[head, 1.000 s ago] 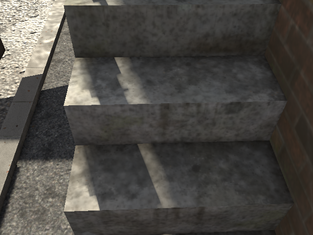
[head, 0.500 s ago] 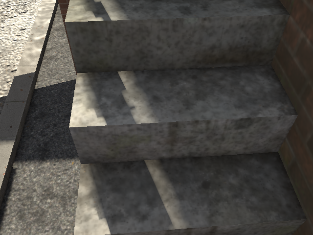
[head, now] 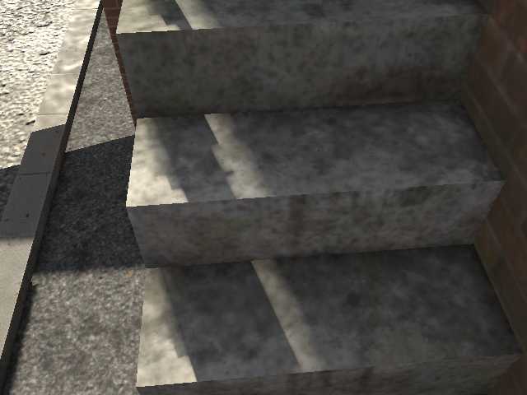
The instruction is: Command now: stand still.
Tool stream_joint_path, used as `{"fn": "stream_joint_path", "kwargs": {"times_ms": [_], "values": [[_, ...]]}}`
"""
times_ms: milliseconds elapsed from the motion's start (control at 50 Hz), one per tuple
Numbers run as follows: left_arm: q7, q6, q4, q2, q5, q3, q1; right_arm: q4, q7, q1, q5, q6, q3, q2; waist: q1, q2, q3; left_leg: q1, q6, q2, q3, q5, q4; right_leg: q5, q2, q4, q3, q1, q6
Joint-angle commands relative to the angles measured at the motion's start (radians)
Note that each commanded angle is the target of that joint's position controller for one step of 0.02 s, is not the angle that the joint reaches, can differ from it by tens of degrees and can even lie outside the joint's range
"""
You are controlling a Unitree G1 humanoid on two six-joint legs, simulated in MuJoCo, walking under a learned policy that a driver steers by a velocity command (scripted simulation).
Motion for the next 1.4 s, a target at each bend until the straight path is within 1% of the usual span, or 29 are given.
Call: {"fn": "stream_joint_path", "kwargs": {"times_ms": [20, 220, 520, 540, 580, 620, 700, 740, 780, 800, 820, 880, 940, 980, 1000, 1020, 1040, 1060, 1080, 1100, 1120, 1140, 1160, 1180, 1220, 1260, 1320, 1380, 1400], "values": [[0.005, -0.01, -0.04, 0.113, 0.0, 0.025, 0.04, -0.039, -0.002, 0.051, 0.004, -0.011, -0.02, -0.094, 0.001, 0.016, 0.034, -0.057, 0.079, 0.148, -0.13, 0.09, -0.104, 0.047, -0.07, -0.067, 0.081, 0.003, -0.053], [0.003, -0.016, -0.035, 0.094, 0.004, 0.024, 0.044, -0.021, -0.001, 0.05, -0.006, -0.005, -0.017, -0.094, 0.003, -0.002, 0.036, -0.067, 0.072, 0.145, -0.125, 0.011, -0.111, 0.04, -0.069, -0.114, 0.094, 0.023, -0.056], [0.009, -0.028, -0.014, 0.081, 0.004, 0.024, 0.049, -0.025, -0.008, 0.068, 0.002, 0.011, -0.014, -0.105, -0.001, 0.013, 0.051, -0.087, 0.062, 0.152, -0.126, -0.003, -0.096, 0.034, -0.065, -0.142, 0.105, 0.023, -0.067], [0.005, -0.029, -0.01, 0.079, 0.002, 0.023, 0.054, -0.01, -0.01, 0.095, 0.003, 0.015, -0.014, -0.1, -0.002, 0.011, 0.022, -0.071, 0.07, 0.136, -0.12, -0.116, -0.101, -0.064, -0.055, -0.152, 0.105, 0.022, -0.075], [-0.002, -0.023, -0.026, 0.128, -0.005, 0.041, 0.026, 0.001, -0.013, 0.134, 0.009, 0.033, -0.037, -0.155, -0.012, 0.045, 0.043, -0.078, 0.115, 0.118, -0.149, -0.393, -0.09, -0.312, -0.025, -0.106, 0.099, -0.076, -0.11], [-0.004, -0.025, -0.068, 0.109, -0.01, 0.036, -0.048, -0.022, -0.02, 0.103, 0.006, 0.035, -0.047, -0.167, -0.016, 0.074, 0.104, -0.1, 0.155, 0.156, -0.222, -0.432, -0.104, -0.296, -0.012, -0.021, 0.096, -0.193, -0.109], [-0.001, -0.055, -0.109, 0.087, 0.001, 0.026, -0.057, -0.054, -0.02, 0.042, 0.018, 0.028, -0.055, -0.173, 0.019, 0.096, 0.039, -0.143, 0.178, 0.2, -0.303, -0.411, -0.105, -0.202, 0.008, 0.044, 0.092, -0.162, -0.107], [0.004, -0.058, -0.101, 0.121, 0.006, 0.033, 0.014, -0.094, -0.01, -0.059, 0.022, 0.024, -0.045, -0.147, 0.072, -0.005, 0.056, -0.311, 0.131, 0.131, -0.2, -0.312, 0.023, -0.305, -0.043, -0.09, 0.207, -0.035, -0.143], [0.015, -0.053, -0.061, 0.222, 0.011, 0.077, 0.152, -0.143, 0.0, -0.147, 0.016, 0.001, -0.035, -0.104, 0.115, -0.26, 0.057, -0.574, 0.067, 0.022, 0.021, -0.121, 0.417, -0.64, -0.221, -0.312, 0.553, 0.144, -0.243], [0.015, -0.059, -0.05, 0.219, 0.011, 0.084, 0.18, -0.155, 0.003, -0.179, -0.006, -0.009, -0.046, -0.139, 0.139, -0.243, 0.069, -0.72, 0.056, 0.045, 0.01, -0.127, 0.645, -0.701, -0.293, -0.356, 0.675, 0.183, -0.302], [0.008, -0.073, -0.044, 0.206, 0.012, 0.083, 0.157, -0.16, 0.009, -0.213, -0.025, -0.016, -0.052, -0.14, 0.13, -0.16, 0.074, -0.82, 0.034, 0.048, -0.025, -0.119, 0.9, -0.625, -0.292, -0.331, 0.667, 0.186, -0.319], [0.006, -0.102, -0.003, 0.147, 0.03, 0.074, 0.162, -0.181, 0.044, -0.201, -0.035, -0.044, -0.029, -0.026, 0.082, -0.105, -0.031, -1.06, 0.066, 0.04, -0.102, -0.075, 1.472, -0.357, -0.21, -0.189, 0.456, 0.287, -0.313], [-0.011, -0.126, 0.007, 0.121, 0.041, 0.07, 0.168, -0.214, 0.038, -0.28, -0.026, -0.029, -0.037, -0.038, 0.068, -0.083, 0.05, -1.22, 0.057, 0.048, -0.08, -0.17, 1.671, -0.284, -0.227, -0.25, 0.416, 0.262, -0.305], [-0.012, -0.141, 0.026, 0.114, 0.042, 0.073, 0.169, -0.285, 0.035, -0.39, -0.022, -0.012, -0.024, -0.007, 0.061, -0.08, 0.116, -1.372, 0.054, 0.087, -0.086, -0.243, 1.731, -0.297, -0.25, -0.28, 0.386, 0.253, -0.294], [-0.01, -0.137, 0.03, 0.087, 0.013, 0.067, 0.131, -0.346, 0.039, -0.454, -0.035, -0.009, -0.008, -0.002, 0.008, -0.05, 0.165, -1.277, 0.071, 0.137, -0.118, -0.217, 1.52, -0.31, -0.235, -0.327, 0.316, 0.099, -0.258], [-0.004, -0.136, 0.044, 0.085, -0.002, 0.062, 0.139, -0.402, 0.038, -0.533, -0.023, 0.002, 0.007, -0.008, 0.039, -0.044, 0.167, -1.175, 0.065, 0.131, -0.023, -0.238, 1.341, -0.231, -0.199, -0.443, 0.264, 0.036, -0.282], [-0.001, -0.142, 0.039, 0.107, 0.004, 0.067, 0.131, -0.436, 0.039, -0.567, -0.029, 0.014, 0.003, -0.019, 0.047, -0.025, 0.17, -1.066, 0.066, 0.142, 0.024, -0.237, 1.219, -0.064, -0.201, -0.533, 0.242, 0.005, -0.296], [0.011, -0.135, 0.013, 0.158, -0.03, 0.079, 0.078, -0.461, 0.056, -0.562, 0.003, 0.02, 0.045, 0.021, 0.049, -0.059, 0.117, -0.637, 0.105, 0.117, 0.096, -0.488, 0.78, 0.03, -0.198, -0.702, 0.13, -0.19, -0.296], [-0.008, -0.15, 0.018, 0.147, -0.04, 0.054, 0.165, -0.401, 0.06, -0.365, 0.01, 0.024, 0.02, 0.009, 0.015, -0.032, -0.059, -0.161, 0.106, -0.027, 0.258, -0.42, 0.899, 0.844, -0.226, -0.557, 0.062, -0.288, -0.33], [-0.03, -0.179, -0.002, 0.242, -0.043, 0.062, 0.107, -0.299, 0.042, -0.02, 0.008, 0.044, -0.026, -0.038, -0.19, -0.048, -0.316, 0.115, 0.125, -0.091, 0.179, -0.299, 0.991, 1.876, -0.239, -0.191, -0.016, -0.191, -0.31], [-0.05, -0.19, -0.047, 0.316, -0.057, 0.102, 0.05, -0.272, 0.033, 0.181, 0.0, 0.046, -0.076, -0.122, -0.286, -0.027, -0.47, 0.246, 0.149, -0.051, -0.029, -0.299, 0.748, 1.772, -0.209, 0.125, 0.034, -0.175, -0.259], [-0.075, -0.199, -0.103, 0.253, -0.073, 0.101, -0.006, -0.229, 0.013, 0.253, -0.037, 0.048, -0.129, -0.248, -0.297, 0.222, -0.503, 0.345, 0.201, 0.147, -0.509, -0.707, 0.357, 1.379, -0.057, 0.478, 0.061, -0.364, -0.206], [-0.093, -0.206, -0.134, 0.154, -0.027, 0.099, -0.111, -0.166, -0.009, 0.332, -0.023, 0.058, -0.16, -0.308, -0.315, 0.38, -0.502, 0.347, 0.219, 0.325, -0.959, -0.841, -0.026, 0.372, 0.139, 0.892, 0.156, -0.498, -0.19], [-0.101, -0.199, -0.153, 0.072, 0.056, 0.09, -0.174, -0.17, -0.013, 0.152, 0.022, 0.057, -0.148, -0.245, -0.226, 0.162, -0.435, 0.187, 0.228, 0.338, -1.028, -0.804, -0.017, 0.289, 0.165, 1.395, 0.338, -0.595, -0.157], [-0.08, -0.174, -0.272, -0.092, 0.079, 0.035, -0.233, -0.08, 0.017, -0.012, 0.045, -0.013, -0.114, -0.114, -0.046, 0.072, -0.099, -0.12, 0.152, 0.325, -0.698, -0.546, -0.015, 0.271, 0.131, 1.775, 0.231, -0.787, -0.147], [-0.052, -0.129, -0.293, -0.129, 0.047, 0.01, -0.162, 0.026, 0.045, 0.023, 0.001, -0.049, -0.076, 0.025, 0.045, -0.002, 0.002, -0.203, 0.099, 0.278, -0.423, -0.354, 0.022, 0.118, 0.116, 1.865, 0.217, -0.873, -0.162], [-0.04, -0.084, -0.321, -0.172, -0.007, -0.012, -0.215, 0.092, 0.052, 0.076, -0.02, -0.089, -0.063, 0.035, 0.061, -0.024, 0.108, -0.257, 0.047, 0.286, -0.253, -0.215, -0.021, 0.12, 0.163, 1.933, 0.195, -1.03, -0.159], [-0.008, -0.056, -0.425, -0.19, -0.038, -0.019, -0.393, 0.112, 0.073, 0.042, -0.035, -0.096, -0.08, -0.073, 0.057, 0.045, 0.15, -0.271, 0.082, 0.29, -0.144, -0.113, -0.154, -0.012, 0.23, 2.111, 0.098, -1.147, -0.145], [0.0, -0.049, -0.472, -0.165, -0.042, -0.018, -0.446, 0.101, 0.074, 0.031, -0.035, -0.097, -0.079, -0.091, 0.063, 0.047, 0.178, -0.285, 0.081, 0.281, -0.09, -0.091, -0.206, -0.044, 0.219, 2.026, 0.079, -1.143, -0.13]]}}
Velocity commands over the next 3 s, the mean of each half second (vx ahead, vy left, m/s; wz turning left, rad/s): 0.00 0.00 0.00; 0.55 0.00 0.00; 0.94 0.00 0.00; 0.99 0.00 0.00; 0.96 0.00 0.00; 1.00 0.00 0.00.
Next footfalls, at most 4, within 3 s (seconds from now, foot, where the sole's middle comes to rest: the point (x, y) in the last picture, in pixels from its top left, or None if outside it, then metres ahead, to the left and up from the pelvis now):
1.10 left None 0.29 0.13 -0.58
1.56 right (335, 308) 0.54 -0.11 -0.39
1.98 left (268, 159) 0.75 0.02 -0.19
2.30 right None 1.05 -0.22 0.00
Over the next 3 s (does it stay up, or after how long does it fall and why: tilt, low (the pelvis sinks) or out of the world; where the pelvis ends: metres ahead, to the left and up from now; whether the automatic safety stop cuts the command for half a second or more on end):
stays up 1.25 -0.03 0.94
